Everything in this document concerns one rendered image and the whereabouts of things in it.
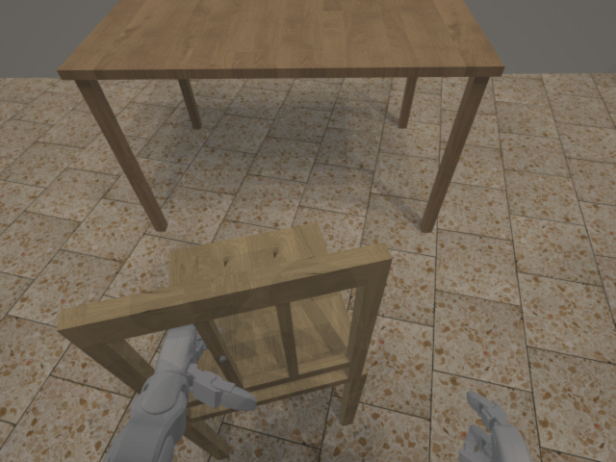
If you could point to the robot left hand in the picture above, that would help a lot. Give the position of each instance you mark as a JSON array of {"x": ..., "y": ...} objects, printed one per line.
[{"x": 180, "y": 349}]

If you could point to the chair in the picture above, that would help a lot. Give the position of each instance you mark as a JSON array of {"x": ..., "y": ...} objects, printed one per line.
[{"x": 276, "y": 296}]

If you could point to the robot right hand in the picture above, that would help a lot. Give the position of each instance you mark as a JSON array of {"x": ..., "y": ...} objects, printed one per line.
[{"x": 505, "y": 444}]

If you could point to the left robot forearm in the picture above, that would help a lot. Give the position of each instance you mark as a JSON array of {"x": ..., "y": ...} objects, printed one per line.
[{"x": 157, "y": 421}]

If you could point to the table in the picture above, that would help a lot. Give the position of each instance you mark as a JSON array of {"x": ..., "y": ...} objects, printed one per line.
[{"x": 270, "y": 39}]

